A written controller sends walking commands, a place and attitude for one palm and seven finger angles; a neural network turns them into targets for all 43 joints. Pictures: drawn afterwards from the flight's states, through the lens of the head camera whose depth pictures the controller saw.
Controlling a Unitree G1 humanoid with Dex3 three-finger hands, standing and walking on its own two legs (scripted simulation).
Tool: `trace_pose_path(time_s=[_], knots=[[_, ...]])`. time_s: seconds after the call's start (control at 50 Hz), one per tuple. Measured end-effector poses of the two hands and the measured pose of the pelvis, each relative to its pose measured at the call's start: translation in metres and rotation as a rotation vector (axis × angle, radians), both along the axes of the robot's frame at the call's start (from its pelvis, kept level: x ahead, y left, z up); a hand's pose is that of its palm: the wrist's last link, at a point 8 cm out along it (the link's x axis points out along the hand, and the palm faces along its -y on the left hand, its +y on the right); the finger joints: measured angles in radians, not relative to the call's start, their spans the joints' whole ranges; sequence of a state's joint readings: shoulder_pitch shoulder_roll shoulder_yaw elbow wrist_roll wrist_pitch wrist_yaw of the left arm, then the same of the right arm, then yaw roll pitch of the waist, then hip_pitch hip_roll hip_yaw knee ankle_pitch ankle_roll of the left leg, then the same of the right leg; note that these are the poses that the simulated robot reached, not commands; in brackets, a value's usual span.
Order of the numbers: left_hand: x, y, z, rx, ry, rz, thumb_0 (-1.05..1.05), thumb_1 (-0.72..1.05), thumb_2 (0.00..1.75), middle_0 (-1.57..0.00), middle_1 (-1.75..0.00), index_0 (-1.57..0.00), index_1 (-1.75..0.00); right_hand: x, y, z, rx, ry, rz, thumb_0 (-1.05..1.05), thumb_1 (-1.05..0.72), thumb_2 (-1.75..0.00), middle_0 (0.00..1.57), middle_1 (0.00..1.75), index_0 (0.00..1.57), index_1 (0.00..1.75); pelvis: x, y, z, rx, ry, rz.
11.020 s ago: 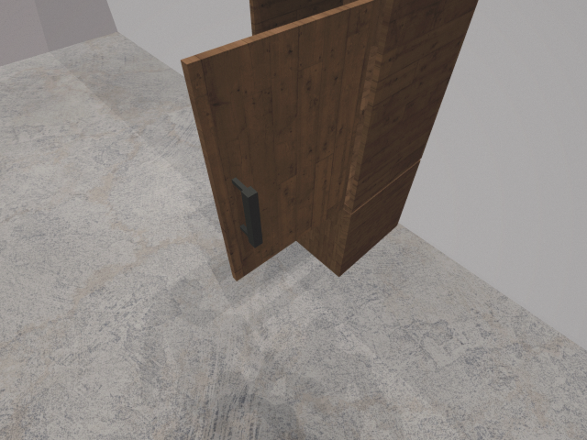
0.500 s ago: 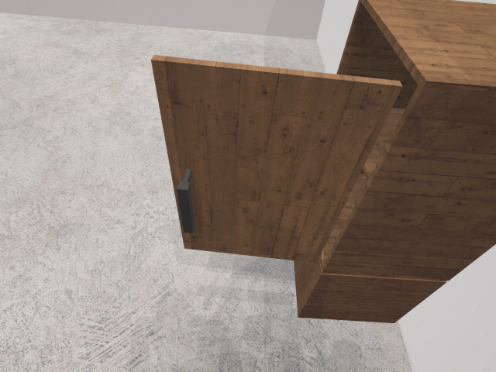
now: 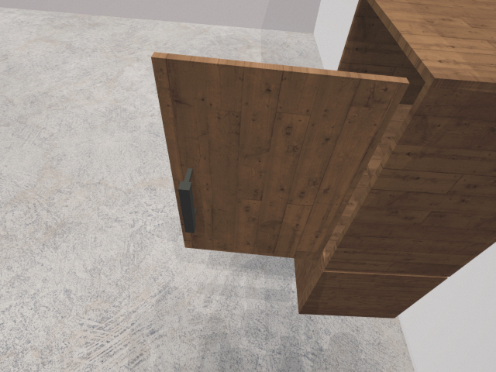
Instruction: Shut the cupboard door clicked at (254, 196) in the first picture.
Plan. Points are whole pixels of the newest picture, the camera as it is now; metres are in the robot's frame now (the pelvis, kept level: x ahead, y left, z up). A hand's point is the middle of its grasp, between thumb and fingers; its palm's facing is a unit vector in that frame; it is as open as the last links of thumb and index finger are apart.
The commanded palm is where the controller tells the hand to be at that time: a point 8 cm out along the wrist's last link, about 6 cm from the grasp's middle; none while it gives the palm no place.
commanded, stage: look again from close up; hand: left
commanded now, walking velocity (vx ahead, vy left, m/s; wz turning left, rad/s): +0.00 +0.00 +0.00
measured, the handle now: (189, 201) +0.48 +0.16 -0.08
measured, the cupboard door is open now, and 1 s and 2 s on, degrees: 87 87 87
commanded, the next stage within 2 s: raise the hand and make a fist in 0.02 s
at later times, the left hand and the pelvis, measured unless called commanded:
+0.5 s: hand (168, 362) +0.15 +0.13 -0.06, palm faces -0.05 -1.00 +0.03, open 6.4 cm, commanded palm +0.10 +0.20 -0.07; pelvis -0.03 -0.03 -0.09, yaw +5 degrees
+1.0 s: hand (150, 359) +0.16 +0.16 -0.07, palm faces +0.00 -1.00 -0.02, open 4.0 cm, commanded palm +0.12 +0.21 -0.07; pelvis -0.04 -0.05 -0.11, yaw +6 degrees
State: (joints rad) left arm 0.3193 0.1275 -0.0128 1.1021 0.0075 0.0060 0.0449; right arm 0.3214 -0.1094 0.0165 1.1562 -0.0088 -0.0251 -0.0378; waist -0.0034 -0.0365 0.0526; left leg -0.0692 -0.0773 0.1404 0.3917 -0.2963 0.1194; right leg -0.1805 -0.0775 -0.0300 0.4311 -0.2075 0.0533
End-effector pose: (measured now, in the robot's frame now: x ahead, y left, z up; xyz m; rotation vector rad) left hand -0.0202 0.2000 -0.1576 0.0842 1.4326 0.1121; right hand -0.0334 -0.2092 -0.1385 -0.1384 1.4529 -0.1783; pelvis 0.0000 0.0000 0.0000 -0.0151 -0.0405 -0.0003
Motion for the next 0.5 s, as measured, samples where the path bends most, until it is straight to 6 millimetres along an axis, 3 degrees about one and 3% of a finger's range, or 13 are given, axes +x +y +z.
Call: trace_pose_path(time_s=[0.14,0.16,0.22,0.28,0.32,0.36,0.42,0.5], knots=[[0.002,0.001,-0.001,0.006,0.006,-0.006,0.01,0.91,0.9,-0.2,-0.29,-0.2,-0.3,0.002,0.003,-0.001,0.003,0.0,-0.005,0.0,-0.91,-0.9,0.2,0.3,0.2,0.3,0.002,0.001,-0.001,-0.001,0.007,0.003],[0.009,0.009,0.004,0.032,-0.015,0.033,0.02,0.92,0.9,-0.2,-0.3,-0.2,-0.3,0.005,0.001,0.002,-0.005,-0.044,-0.005,0.0,-0.91,-0.9,0.2,0.3,0.2,0.3,0.001,0.0,-0.001,-0.002,0.007,0.018],[0.066,0.032,0.052,0.141,-0.387,0.07,0.05,0.95,0.9,-0.21,-0.3,-0.2,-0.31,0.029,-0.009,0.013,-0.043,-0.286,0.025,0.01,-0.91,-0.9,0.2,0.3,0.2,0.3,0.001,-0.005,-0.003,-0.005,0.017,0.062],[0.129,0.03,0.105,0.151,-0.775,0.086,0.05,0.95,0.9,-0.22,-0.32,-0.22,-0.33,0.062,-0.027,0.017,-0.038,-0.467,0.099,0.01,-0.92,-0.9,0.2,0.3,0.2,0.3,-0.001,-0.006,-0.009,-0.002,0.055,0.114],[0.163,0.023,0.124,0.11,-1.01,0.07,0.04,0.95,0.9,-0.24,-0.34,-0.23,-0.35,0.091,-0.041,0.015,-0.041,-0.573,0.165,0.01,-0.92,-0.9,0.2,0.3,0.2,0.3,-0.006,-0.009,-0.022,0.024,0.099,0.126],[0.184,0.011,0.132,0.024,-1.185,0.053,0.03,0.94,0.9,-0.26,-0.37,-0.26,-0.37,0.121,-0.054,0.016,-0.06,-0.659,0.215,0.01,-0.92,-0.9,0.2,0.3,0.2,0.3,-0.013,-0.012,-0.034,0.017,0.144,0.116],[0.185,-0.008,0.127,-0.107,-1.39,-0.043,0.02,0.93,0.9,-0.3,-0.42,-0.3,-0.42,0.167,-0.068,0.023,-0.103,-0.785,0.262,0.01,-0.91,-0.9,0.2,0.3,0.2,0.3,-0.021,-0.02,-0.056,0.016,0.211,0.092],[0.153,-0.014,0.095,-0.147,-1.448,-0.136,0.01,0.91,0.9,-0.38,-0.49,-0.37,-0.49,0.222,-0.073,0.031,-0.139,-0.938,0.333,0.01,-0.91,-0.9,0.2,0.3,0.2,0.3,-0.03,-0.031,-0.089,0.009,0.271,0.082]])
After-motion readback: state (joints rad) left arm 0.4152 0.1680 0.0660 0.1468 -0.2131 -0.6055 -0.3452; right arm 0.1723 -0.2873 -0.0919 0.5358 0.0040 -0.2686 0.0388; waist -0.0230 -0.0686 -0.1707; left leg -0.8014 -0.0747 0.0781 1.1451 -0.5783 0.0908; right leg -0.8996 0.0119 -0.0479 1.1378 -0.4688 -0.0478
